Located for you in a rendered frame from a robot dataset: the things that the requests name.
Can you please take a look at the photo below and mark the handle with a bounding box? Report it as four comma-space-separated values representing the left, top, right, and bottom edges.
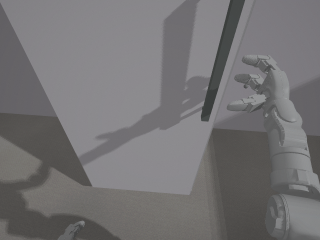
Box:
201, 0, 245, 122

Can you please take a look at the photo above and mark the fridge door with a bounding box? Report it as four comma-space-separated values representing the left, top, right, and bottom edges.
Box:
0, 0, 254, 195

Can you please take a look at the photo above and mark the right robot hand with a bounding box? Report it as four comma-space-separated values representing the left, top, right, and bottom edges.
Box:
227, 55, 290, 113

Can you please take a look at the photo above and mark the robot right upper arm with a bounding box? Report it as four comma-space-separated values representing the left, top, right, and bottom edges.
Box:
265, 193, 320, 240

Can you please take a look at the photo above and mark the left robot hand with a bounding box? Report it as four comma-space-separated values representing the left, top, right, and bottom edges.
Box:
57, 220, 85, 240

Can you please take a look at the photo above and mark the robot right forearm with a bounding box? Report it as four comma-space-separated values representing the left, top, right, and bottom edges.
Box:
263, 98, 320, 201

